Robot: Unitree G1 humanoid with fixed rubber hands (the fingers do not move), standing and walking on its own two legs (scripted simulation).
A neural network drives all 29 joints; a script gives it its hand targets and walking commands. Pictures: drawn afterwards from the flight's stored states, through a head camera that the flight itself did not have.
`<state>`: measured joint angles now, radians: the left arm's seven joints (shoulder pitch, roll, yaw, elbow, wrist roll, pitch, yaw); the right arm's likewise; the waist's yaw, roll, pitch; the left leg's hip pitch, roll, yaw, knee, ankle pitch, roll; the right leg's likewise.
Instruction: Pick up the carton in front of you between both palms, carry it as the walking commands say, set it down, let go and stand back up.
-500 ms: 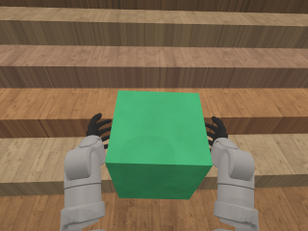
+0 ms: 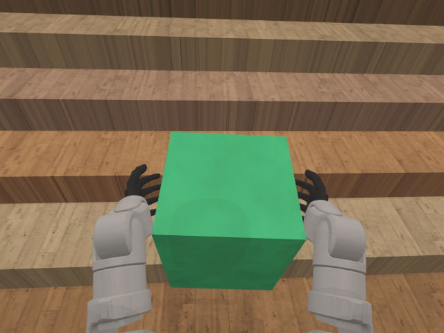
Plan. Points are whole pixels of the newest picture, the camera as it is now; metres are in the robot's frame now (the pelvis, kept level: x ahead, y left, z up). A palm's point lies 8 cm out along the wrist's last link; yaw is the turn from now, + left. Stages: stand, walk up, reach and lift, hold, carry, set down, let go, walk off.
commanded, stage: carry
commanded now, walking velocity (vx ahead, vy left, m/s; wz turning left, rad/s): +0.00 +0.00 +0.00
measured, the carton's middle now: (225, 216) +0.35 +0.00 +0.04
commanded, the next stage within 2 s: none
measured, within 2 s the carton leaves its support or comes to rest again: neither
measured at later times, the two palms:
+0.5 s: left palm (136, 203) +0.33 +0.15 +0.10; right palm (312, 207) +0.33 -0.15 +0.11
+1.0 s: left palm (132, 194) +0.34 +0.16 +0.12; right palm (308, 197) +0.34 -0.15 +0.12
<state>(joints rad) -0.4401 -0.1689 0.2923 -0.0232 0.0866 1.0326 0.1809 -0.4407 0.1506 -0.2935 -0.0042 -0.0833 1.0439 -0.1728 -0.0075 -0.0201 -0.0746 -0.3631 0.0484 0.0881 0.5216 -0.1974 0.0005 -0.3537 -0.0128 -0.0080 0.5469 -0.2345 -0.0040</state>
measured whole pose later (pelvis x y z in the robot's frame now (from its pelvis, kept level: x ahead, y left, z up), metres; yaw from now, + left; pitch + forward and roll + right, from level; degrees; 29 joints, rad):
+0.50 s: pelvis +0.00 +0.00 +0.00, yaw +0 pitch +3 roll +0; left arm -0.44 -0.17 0.29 -0.04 0.08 1.03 0.18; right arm -0.45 0.15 -0.30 -0.03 -0.08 1.05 -0.17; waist 0.00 -0.02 -0.06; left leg -0.36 0.05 0.09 0.51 -0.20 0.01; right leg -0.34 -0.02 -0.01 0.53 -0.23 0.00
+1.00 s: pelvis +0.01 +0.00 +0.00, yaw +0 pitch +3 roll +0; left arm -0.45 -0.16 0.28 -0.08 0.06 1.04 0.18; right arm -0.46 0.15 -0.29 -0.08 -0.08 1.06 -0.18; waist 0.02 -0.01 -0.07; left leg -0.38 0.04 0.09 0.57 -0.25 0.03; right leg -0.36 -0.02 -0.01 0.59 -0.28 -0.03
